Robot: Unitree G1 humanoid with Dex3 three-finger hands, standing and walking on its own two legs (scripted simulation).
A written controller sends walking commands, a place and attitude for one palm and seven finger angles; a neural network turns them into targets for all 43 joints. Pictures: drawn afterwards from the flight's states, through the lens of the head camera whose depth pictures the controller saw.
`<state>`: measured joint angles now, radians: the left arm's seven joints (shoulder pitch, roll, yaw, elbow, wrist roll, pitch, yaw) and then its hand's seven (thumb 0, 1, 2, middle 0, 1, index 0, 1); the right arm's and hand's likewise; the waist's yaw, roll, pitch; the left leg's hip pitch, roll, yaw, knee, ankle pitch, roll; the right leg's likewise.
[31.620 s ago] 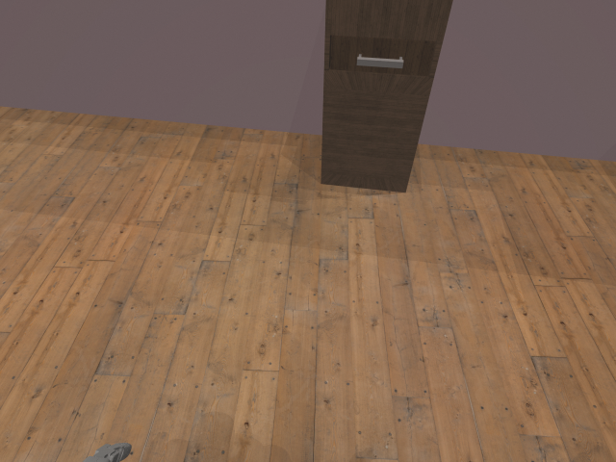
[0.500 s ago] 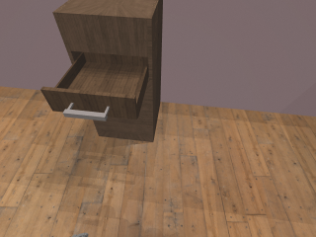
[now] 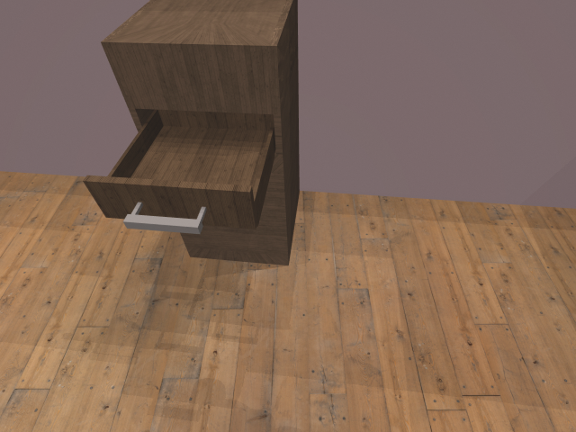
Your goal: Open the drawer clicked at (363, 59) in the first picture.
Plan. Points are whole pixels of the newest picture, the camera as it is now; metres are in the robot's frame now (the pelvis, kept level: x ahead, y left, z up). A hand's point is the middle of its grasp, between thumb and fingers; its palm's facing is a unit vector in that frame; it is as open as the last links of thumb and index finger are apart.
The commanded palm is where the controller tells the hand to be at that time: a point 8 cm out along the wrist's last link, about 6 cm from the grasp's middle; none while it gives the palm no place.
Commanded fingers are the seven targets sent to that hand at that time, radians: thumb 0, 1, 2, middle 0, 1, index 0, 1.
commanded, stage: let the arm hang, fingers relaxed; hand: left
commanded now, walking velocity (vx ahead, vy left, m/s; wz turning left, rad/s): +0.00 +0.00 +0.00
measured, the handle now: (167, 216) +0.57 +0.32 -0.11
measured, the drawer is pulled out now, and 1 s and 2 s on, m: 0.30 0.30 0.30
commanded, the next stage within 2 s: look to check the result in 0.32 s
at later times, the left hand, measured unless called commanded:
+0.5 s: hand out of the picture +0.02 +0.18 -0.17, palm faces +0.03 -0.98 -0.20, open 7.3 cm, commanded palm none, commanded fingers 0.00 0.90 0.90 -0.20 -0.30 -0.20 -0.30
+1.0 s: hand out of the picture +0.05 +0.19 -0.17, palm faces +0.01 -0.98 -0.22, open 7.3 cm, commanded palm none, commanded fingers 0.00 0.90 0.90 -0.20 -0.30 -0.20 -0.30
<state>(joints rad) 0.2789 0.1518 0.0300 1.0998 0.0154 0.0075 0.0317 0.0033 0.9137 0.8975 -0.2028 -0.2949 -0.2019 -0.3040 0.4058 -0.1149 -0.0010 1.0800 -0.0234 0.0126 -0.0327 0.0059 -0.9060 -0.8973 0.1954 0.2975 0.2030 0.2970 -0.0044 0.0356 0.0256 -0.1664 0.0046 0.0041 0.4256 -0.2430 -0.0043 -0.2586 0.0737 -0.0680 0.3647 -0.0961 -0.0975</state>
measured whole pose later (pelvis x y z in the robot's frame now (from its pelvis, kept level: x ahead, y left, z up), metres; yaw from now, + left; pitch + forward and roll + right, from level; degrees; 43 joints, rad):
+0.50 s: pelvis +0.02 +0.02 +0.00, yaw -1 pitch -1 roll +0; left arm 0.28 0.12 0.02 1.13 0.01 0.00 0.03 0.00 0.92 0.90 -0.20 -0.29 -0.20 -0.30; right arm 0.38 -0.12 -0.01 1.10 -0.02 0.00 -0.04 0.00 -0.91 -0.90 0.19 0.30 0.20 0.30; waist -0.01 0.03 0.06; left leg -0.12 -0.01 0.03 0.40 -0.26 0.01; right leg -0.24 0.06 -0.04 0.38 -0.13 -0.08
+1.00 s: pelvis +0.04 +0.01 +0.00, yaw -1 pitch -1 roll +0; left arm 0.26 0.13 0.01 1.13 0.01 -0.01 0.04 0.01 0.92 0.90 -0.20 -0.29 -0.20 -0.30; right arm 0.31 -0.12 0.00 1.11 -0.01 0.00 -0.05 0.00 -0.91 -0.90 0.20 0.30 0.20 0.30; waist -0.01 0.03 0.06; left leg -0.07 0.00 0.03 0.38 -0.28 0.01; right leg -0.21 0.07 -0.04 0.38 -0.16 -0.08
